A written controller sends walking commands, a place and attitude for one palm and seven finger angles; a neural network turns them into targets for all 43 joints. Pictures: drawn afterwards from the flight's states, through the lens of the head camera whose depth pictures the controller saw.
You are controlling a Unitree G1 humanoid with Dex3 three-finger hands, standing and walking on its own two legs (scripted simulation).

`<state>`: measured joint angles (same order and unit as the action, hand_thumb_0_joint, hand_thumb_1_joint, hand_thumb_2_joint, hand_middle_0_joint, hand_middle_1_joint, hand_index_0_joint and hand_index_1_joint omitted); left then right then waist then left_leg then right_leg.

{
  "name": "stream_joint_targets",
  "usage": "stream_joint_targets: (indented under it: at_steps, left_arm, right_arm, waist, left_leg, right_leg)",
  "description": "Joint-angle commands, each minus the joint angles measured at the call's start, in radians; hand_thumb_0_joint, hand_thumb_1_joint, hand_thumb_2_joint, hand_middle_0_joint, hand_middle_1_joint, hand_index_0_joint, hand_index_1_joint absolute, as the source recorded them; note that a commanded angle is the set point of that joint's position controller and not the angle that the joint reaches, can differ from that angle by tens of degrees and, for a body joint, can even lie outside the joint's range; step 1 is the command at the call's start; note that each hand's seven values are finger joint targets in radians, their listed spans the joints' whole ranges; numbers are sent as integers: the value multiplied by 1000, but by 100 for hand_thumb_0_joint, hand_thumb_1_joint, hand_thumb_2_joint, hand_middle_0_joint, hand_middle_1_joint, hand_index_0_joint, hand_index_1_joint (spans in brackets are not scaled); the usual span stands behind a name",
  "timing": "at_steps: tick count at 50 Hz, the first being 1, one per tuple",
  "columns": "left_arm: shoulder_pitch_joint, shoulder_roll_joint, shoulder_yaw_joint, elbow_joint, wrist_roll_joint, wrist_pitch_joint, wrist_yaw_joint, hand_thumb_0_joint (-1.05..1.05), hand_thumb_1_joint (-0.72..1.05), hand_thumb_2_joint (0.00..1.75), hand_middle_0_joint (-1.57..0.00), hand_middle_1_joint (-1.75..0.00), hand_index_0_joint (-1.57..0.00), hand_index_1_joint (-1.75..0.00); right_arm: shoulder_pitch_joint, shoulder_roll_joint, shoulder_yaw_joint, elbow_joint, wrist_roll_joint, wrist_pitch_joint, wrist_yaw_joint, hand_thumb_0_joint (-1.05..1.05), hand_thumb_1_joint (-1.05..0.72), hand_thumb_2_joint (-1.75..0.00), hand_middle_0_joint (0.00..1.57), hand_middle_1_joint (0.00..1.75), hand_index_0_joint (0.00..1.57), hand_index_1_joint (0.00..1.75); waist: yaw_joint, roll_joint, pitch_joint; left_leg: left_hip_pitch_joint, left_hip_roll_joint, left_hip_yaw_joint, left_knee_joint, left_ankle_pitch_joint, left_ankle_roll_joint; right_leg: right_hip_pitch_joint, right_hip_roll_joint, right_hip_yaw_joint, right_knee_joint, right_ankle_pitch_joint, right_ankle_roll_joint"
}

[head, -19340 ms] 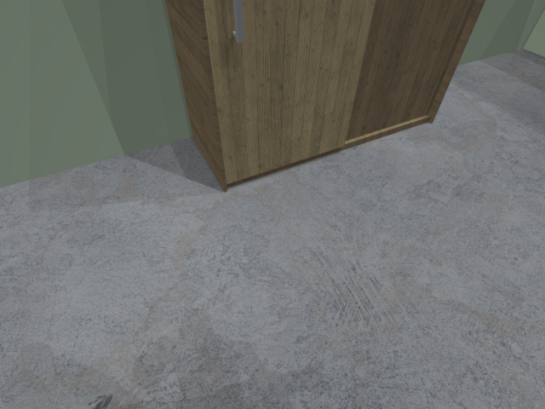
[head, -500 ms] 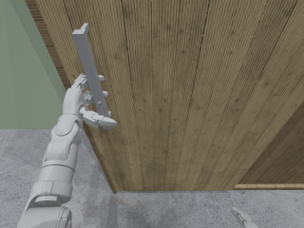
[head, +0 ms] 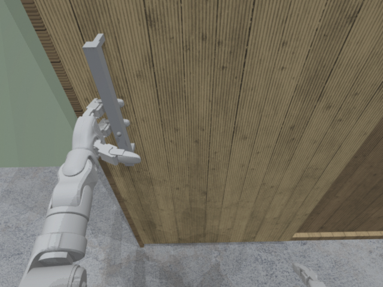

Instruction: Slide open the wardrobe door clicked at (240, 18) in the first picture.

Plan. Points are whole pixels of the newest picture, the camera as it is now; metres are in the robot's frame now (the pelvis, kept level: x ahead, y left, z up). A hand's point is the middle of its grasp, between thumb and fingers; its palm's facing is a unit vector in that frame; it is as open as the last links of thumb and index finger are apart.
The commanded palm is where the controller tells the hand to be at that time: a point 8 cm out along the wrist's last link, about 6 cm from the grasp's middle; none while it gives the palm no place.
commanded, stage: slide the fingers in behind the handle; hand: left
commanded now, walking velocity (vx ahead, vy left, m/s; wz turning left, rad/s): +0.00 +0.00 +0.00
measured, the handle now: (117, 110) +0.45 +0.18 +0.16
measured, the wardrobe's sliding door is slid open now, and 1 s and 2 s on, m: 0.00 0.00 0.00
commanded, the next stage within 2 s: grip the handle and tug to test in 0.06 s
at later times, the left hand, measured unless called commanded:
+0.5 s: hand (123, 133) +0.38 +0.16 +0.15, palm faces +0.05 -1.00 -0.01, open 11.4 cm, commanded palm +0.35 +0.21 +0.15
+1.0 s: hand (123, 131) +0.39 +0.16 +0.15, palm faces +0.06 -1.00 +0.00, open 5.8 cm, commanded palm +0.35 +0.21 +0.15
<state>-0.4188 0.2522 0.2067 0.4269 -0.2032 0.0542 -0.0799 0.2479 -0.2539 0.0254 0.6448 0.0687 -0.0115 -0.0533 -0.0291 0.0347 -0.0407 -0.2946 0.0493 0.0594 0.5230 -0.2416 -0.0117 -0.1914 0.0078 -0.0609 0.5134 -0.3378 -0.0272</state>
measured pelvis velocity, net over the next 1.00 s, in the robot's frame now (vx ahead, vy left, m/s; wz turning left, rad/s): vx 0.00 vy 0.00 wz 0.01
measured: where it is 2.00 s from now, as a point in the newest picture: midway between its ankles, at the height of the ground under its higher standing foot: outside the picture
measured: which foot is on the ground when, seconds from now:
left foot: down 0.00-1.00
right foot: down 0.00-1.00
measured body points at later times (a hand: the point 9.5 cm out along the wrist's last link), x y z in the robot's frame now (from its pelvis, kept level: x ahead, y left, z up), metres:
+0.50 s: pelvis +0.00 +0.01 +0.00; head +0.00 -0.01 +0.45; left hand +0.38 +0.21 +0.15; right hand +0.15 -0.23 -0.10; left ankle +0.02 +0.13 -0.73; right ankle -0.04 -0.10 -0.73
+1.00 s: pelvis +0.00 +0.00 +0.00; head +0.00 -0.01 +0.45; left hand +0.38 +0.21 +0.15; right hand +0.14 -0.24 -0.11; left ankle +0.02 +0.13 -0.73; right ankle -0.04 -0.10 -0.73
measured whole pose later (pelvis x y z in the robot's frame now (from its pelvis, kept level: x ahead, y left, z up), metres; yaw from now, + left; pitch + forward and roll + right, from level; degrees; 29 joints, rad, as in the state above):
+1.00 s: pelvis +0.00 +0.00 +0.00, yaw +0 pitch +1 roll +0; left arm -0.43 0.22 0.17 0.40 -0.19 0.07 -0.04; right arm 0.25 -0.25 0.02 0.65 0.06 0.00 -0.04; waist -0.03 0.04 -0.04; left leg -0.30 0.04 0.05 0.53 -0.25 -0.01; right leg -0.19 0.00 -0.06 0.51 -0.35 -0.02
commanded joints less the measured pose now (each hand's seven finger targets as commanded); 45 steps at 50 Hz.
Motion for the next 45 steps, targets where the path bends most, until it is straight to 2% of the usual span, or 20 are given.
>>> stream_joint_targets:
  at_steps: [1, 5, 8, 10, 12, 17, 18, 21, 23, 24, 26, 28, 29, 35, 36, 38, 39, 43, 44, 45]
  left_arm:
    - [-411, 213, 66, -258, -6, -84, -2, 0, -50, 30, -30, -120, -30, -120]
    - [-414, 133, -15, -316, -14, -110, -21, 0, -50, 30, -30, -120, -30, -120]
    - [-383, 148, -1, -275, -17, -96, -20, 0, -50, 30, -30, -120, -30, -120]
    - [-426, 99, -50, -288, -19, -89, -20, 0, -41, 34, -31, -121, -31, -121]
    - [-431, 108, -43, -289, -13, -85, -12, 0, -31, 38, -32, -123, -32, -123]
    - [-447, 91, -55, -285, 1, -80, 8, 0, -8, 48, -35, -126, -35, -126]
    - [-414, 117, -28, -266, 6, -81, 16, 0, -3, 50, -35, -127, -35, -127]
    - [-437, 83, -48, -273, 4, -71, 24, 0, 11, 56, -36, -129, -36, -129]
    - [-398, 153, 13, -261, 13, -71, 36, 0, 20, 60, -38, -130, -38, -130]
    - [-397, 124, -8, -281, 14, -71, 36, 0, 25, 62, -38, -131, -38, -131]
    - [-409, 108, -21, -278, 11, -65, 35, 0, 34, 66, -39, -132, -39, -132]
    - [-383, 145, 12, -271, 11, -66, 36, 0, 43, 70, -40, -133, -40, -133]
    - [-382, 104, -23, -280, 8, -65, 32, 0, 48, 72, -41, -134, -41, -134]
    - [-423, 129, -14, -268, 13, -57, 35, 0, 76, 84, -44, -138, -44, -138]
    - [-434, 103, -36, -274, 14, -57, 33, 0, 81, 86, -44, -139, -44, -139]
    - [-410, 111, -25, -265, 17, -61, 38, 0, 90, 90, -45, -140, -45, -140]
    - [-400, 95, -38, -257, 16, -57, 37, 0, 90, 90, -45, -140, -45, -140]
    - [-406, 145, 5, -241, 14, -58, 37, 0, 90, 90, -45, -140, -45, -140]
    - [-413, 109, -29, -254, 12, -58, 31, 0, 90, 90, -45, -140, -45, -140]
    - [-410, 140, 4, -251, 7, -58, 31, 0, 90, 90, -45, -140, -45, -140]
  right_arm:
    - [-82, -117, -48, -153, 3, -54, -11, 0, -90, -90, 20, 30, 20, 30]
    - [-78, -112, -51, -150, 4, -70, -6, 0, -90, -90, 20, 30, 20, 30]
    - [-75, -123, -51, -135, 5, -67, -9, 0, -90, -90, 20, 30, 20, 30]
    - [-83, -118, -50, -141, 8, -73, -9, 0, -90, -90, 20, 30, 20, 30]
    - [-84, -119, -50, -137, 8, -75, -9, 0, -90, -90, 20, 30, 20, 30]
    - [-85, -115, -47, -137, 3, -74, -5, 0, -90, -90, 20, 30, 20, 30]
    - [-80, -120, -49, -133, 0, -70, -5, 0, -90, -90, 20, 30, 20, 30]
    - [-84, -112, -47, -138, -1, -69, -1, 0, -90, -90, 20, 30, 20, 30]
    - [-83, -121, -47, -136, -4, -61, -2, 0, -90, -90, 20, 30, 20, 30]
    - [-90, -112, -44, -147, -5, -60, 1, 0, -90, -90, 20, 30, 20, 30]
    - [-93, -109, -42, -148, -3, -59, 2, 0, -90, -90, 20, 30, 20, 30]
    - [-91, -116, -44, -146, -4, -54, 0, 0, -90, -90, 20, 30, 20, 30]
    - [-98, -109, -41, -153, -2, -53, 1, 0, -90, -90, 20, 30, 20, 30]
    - [-89, -113, -42, -147, 1, -46, -2, 0, -90, -90, 20, 30, 20, 30]
    - [-90, -111, -43, -151, 0, -48, -1, 0, -90, -90, 20, 30, 20, 30]
    - [-86, -115, -47, -147, -1, -47, -3, 0, -90, -90, 20, 30, 20, 30]
    - [-86, -112, -46, -149, -1, -46, -1, 0, -90, -90, 20, 30, 20, 30]
    - [-74, -121, -50, -139, -3, -39, -5, 0, -90, -90, 20, 30, 20, 30]
    - [-81, -115, -47, -148, -2, -42, -3, 0, -90, -90, 20, 30, 20, 30]
    - [-73, -118, -50, -146, -2, -44, -3, 0, -90, -90, 20, 30, 20, 30]
  waist:
    - [12, -30, -270]
    - [-3, 18, -295]
    - [-2, -39, -258]
    - [-13, -38, -245]
    - [-9, -12, -249]
    - [-7, -25, -254]
    - [4, -52, -262]
    - [-1, -46, -268]
    - [17, -63, -268]
    - [18, -31, -274]
    - [10, -40, -262]
    - [18, -61, -253]
    - [15, -41, -249]
    - [4, -28, -235]
    - [-1, -37, -240]
    - [5, -36, -245]
    - [5, -18, -246]
    - [7, -64, -260]
    - [4, -48, -257]
    - [7, -72, -269]
  left_leg:
    - [194, -51, -24, -15, 236, 60]
    - [243, -49, -35, 3, 284, 58]
    - [220, -47, -39, -4, 263, 58]
    - [225, -46, -44, -7, 245, 56]
    - [238, -45, -49, -5, 250, 56]
    - [238, -45, -55, -7, 250, 54]
    - [231, -40, -59, -8, 255, 54]
    - [241, -42, -54, -6, 267, 52]
    - [219, -40, -52, -9, 273, 53]
    - [226, -44, -47, -11, 284, 53]
    - [223, -43, -44, -9, 274, 52]
    - [211, -40, -48, -12, 269, 52]
    - [213, -42, -45, -15, 265, 51]
    - [211, -42, -48, -14, 244, 50]
    - [217, -42, -48, -14, 241, 51]
    - [218, -40, -49, -11, 249, 52]
    - [218, -42, -48, -12, 248, 51]
    - [208, -43, -46, -11, 258, 55]
    - [209, -45, -43, -12, 261, 55]
    - [209, -45, -44, -9, 265, 55]
  right_leg:
    - [-13, 3, 41, -67, 436, 22]
    - [-33, 10, 29, -55, 463, 15]
    - [-37, 11, 22, -63, 441, 18]
    - [-61, 12, 18, -62, 415, 18]
    - [-74, 12, 19, -60, 403, 14]
    - [-76, 10, 14, -54, 389, 12]
    - [-60, 11, 11, -53, 384, 11]
    - [-68, 10, 12, -50, 401, 14]
    - [-39, 10, 13, -51, 408, 12]
    - [-35, 7, 17, -48, 425, 11]
    - [-42, 9, 16, -51, 424, 13]
    - [-30, 11, 14, -55, 412, 11]
    - [-35, 9, 14, -54, 410, 11]
    - [-54, 12, 17, -59, 385, 10]
    - [-59, 13, 16, -58, 381, 12]
    - [-54, 12, 15, -60, 379, 11]
    - [-58, 11, 16, -58, 383, 11]
    - [-34, 12, 17, -61, 405, 13]
    - [-36, 10, 20, -58, 418, 14]
    - [-30, 12, 20, -57, 429, 15]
